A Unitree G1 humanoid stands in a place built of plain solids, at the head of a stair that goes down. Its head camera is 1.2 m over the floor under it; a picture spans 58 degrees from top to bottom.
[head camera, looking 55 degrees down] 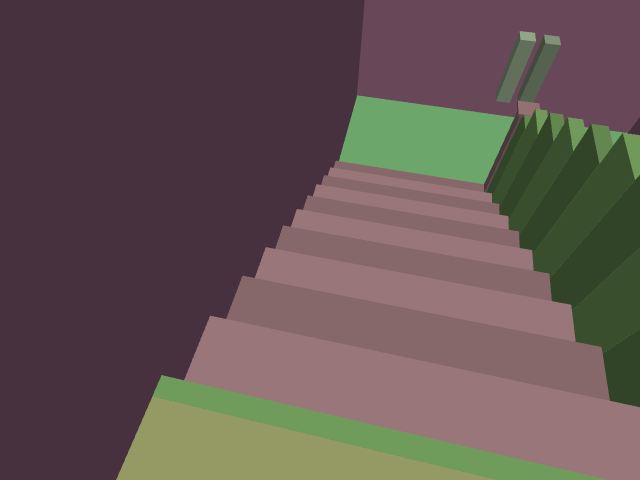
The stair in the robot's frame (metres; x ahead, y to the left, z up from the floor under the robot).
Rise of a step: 0.18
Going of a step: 0.27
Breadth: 1.41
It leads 13 degrees to the right of straight ahead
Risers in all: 11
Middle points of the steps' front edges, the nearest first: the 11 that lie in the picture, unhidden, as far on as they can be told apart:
0.23 -0.25 0.00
0.49 -0.31 -0.18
0.76 -0.37 -0.35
1.02 -0.43 -0.53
1.28 -0.48 -0.71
1.55 -0.54 -0.89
1.81 -0.60 -1.06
2.07 -0.66 -1.24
2.34 -0.72 -1.42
2.60 -0.78 -1.60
2.86 -0.84 -1.77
